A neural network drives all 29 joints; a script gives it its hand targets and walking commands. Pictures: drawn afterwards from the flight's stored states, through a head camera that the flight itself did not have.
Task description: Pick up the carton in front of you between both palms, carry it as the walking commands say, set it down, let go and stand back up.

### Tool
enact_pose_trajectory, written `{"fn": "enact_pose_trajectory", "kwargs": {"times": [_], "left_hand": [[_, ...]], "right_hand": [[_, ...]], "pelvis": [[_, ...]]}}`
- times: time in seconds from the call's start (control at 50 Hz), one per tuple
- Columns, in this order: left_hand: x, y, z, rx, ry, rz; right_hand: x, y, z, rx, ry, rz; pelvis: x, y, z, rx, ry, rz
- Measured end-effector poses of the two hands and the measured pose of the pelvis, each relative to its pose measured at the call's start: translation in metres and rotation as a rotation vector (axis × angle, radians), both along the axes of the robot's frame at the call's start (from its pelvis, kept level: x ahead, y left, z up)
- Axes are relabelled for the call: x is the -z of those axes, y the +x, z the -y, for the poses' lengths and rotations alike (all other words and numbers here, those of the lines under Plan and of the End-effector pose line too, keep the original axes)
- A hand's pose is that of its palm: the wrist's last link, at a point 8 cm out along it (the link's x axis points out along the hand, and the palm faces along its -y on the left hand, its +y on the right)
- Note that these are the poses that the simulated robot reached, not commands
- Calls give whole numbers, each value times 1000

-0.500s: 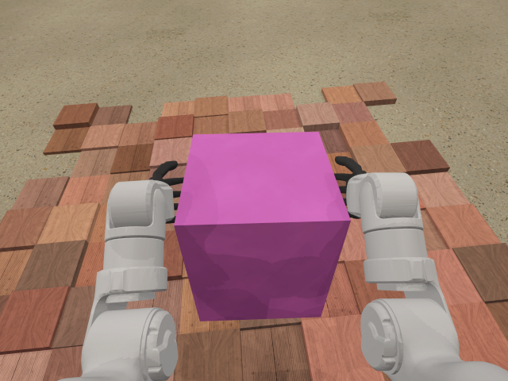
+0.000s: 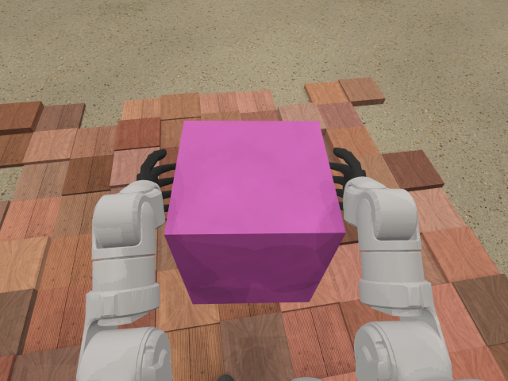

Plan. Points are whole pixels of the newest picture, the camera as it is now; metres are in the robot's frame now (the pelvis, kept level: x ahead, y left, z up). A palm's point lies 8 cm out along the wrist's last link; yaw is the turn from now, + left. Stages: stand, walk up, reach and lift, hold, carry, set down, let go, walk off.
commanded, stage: carry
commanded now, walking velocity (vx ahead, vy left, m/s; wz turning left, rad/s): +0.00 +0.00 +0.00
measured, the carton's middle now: (251, 218) +0.37 +0.00 +0.02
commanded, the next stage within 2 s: none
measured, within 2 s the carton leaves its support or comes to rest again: neither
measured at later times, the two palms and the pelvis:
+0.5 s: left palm (156, 115) +0.51 +0.14 +0.13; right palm (333, 105) +0.52 -0.15 +0.13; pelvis +0.16 -0.02 +0.00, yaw +1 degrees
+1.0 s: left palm (139, 110) +0.53 +0.18 +0.12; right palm (313, 105) +0.53 -0.12 +0.13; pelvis +0.17 +0.02 +0.00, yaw +1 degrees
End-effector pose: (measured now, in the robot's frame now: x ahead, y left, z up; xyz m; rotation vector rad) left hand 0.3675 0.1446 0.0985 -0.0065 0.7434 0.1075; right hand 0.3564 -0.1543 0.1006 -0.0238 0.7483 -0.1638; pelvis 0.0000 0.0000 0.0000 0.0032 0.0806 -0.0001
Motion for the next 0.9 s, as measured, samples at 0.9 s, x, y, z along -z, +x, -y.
{"fn": "enact_pose_trajectory", "kwargs": {"times": [0.9], "left_hand": [[-24, 162, -26, -15, 25, 16]], "right_hand": [[-23, 171, -26, -28, 13, 16]], "pelvis": [[-3, 174, -17, -17, -25, 6]]}}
